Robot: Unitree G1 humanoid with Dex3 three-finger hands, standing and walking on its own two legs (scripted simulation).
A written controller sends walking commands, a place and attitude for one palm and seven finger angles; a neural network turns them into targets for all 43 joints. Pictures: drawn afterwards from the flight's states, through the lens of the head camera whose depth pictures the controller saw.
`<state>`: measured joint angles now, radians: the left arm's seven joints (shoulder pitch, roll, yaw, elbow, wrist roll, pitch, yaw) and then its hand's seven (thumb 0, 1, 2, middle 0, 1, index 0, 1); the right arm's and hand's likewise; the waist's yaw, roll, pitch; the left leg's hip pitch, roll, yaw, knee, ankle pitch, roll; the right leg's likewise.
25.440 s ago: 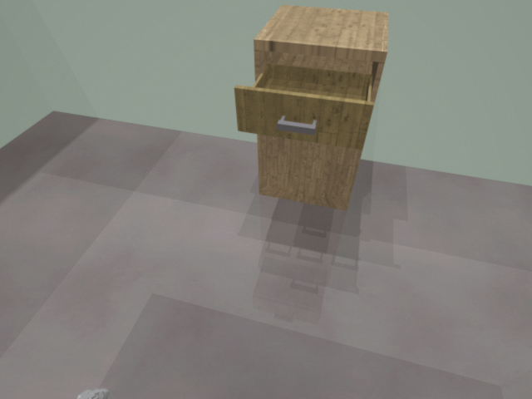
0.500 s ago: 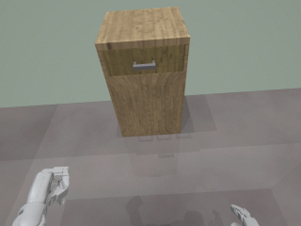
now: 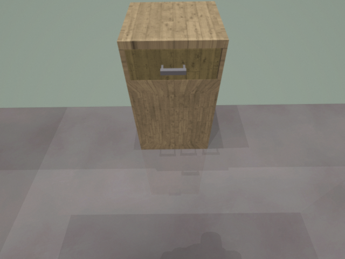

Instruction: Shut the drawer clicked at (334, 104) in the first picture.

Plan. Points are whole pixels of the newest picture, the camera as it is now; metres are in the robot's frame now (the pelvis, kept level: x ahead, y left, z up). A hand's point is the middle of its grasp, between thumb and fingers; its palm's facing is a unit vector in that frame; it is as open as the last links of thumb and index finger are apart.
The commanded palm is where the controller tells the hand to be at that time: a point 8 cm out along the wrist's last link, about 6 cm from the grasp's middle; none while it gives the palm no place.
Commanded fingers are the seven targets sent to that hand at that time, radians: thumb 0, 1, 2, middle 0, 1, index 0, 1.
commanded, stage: let the arm hang, fingers relaxed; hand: left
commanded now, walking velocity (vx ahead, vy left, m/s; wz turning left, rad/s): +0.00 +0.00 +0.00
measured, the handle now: (173, 69) +0.89 +0.06 -0.08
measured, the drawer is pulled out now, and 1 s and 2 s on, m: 0.00 0.00 0.00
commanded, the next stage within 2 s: look to check the result in 0.46 s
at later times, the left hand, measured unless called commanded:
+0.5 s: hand out of the picture +0.00 +0.13 -0.18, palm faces +0.03 -0.98 -0.17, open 7.3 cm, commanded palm none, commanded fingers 0.00 0.90 0.90 -0.20 -0.30 -0.20 -0.30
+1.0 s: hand out of the picture -0.01 +0.11 -0.17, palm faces +0.06 -0.98 -0.17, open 7.3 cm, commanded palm none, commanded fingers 0.00 0.90 0.90 -0.20 -0.30 -0.20 -0.30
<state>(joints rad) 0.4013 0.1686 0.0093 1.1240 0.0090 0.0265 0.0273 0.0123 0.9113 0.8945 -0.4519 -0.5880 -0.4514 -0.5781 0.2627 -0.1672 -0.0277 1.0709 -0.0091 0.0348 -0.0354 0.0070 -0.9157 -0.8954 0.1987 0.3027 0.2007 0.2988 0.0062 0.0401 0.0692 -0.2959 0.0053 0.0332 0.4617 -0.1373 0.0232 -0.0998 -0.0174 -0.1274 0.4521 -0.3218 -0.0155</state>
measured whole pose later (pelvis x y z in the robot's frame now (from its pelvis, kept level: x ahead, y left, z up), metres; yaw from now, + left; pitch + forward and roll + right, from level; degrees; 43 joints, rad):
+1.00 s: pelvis +0.03 -0.03 +0.00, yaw -1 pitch -2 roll +0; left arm 0.36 0.08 0.01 1.15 0.00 -0.01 0.05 0.01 0.91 0.89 -0.20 -0.30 -0.20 -0.30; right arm 0.29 -0.11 -0.03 1.16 -0.01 0.01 -0.06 0.01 -0.92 -0.90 0.20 0.30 0.20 0.30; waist 0.00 0.01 0.06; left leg -0.24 0.04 0.03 0.47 -0.19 -0.03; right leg -0.03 0.02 -0.12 0.42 -0.36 -0.05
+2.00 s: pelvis +0.03 -0.03 +0.00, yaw -1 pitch -2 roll +1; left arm 0.32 0.12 0.02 1.14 0.00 -0.01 0.04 0.01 0.91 0.89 -0.20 -0.30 -0.20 -0.30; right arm 0.27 -0.13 -0.03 1.16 -0.01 0.00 -0.05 0.00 -0.91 -0.90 0.20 0.30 0.20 0.30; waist -0.01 0.02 0.07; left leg -0.22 0.04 0.04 0.45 -0.18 -0.02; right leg -0.02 0.02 -0.12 0.41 -0.35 -0.05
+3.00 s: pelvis +0.03 -0.04 +0.00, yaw -1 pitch -3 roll +1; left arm 0.27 0.17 0.03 1.13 0.01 -0.01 0.04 0.01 0.91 0.89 -0.20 -0.30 -0.20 -0.30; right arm 0.22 -0.18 -0.02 1.15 -0.01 0.01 -0.05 0.00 -0.91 -0.90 0.20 0.30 0.20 0.30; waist -0.01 0.01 0.07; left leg -0.20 0.04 0.03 0.43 -0.18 -0.03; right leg 0.01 0.03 -0.12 0.37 -0.34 -0.06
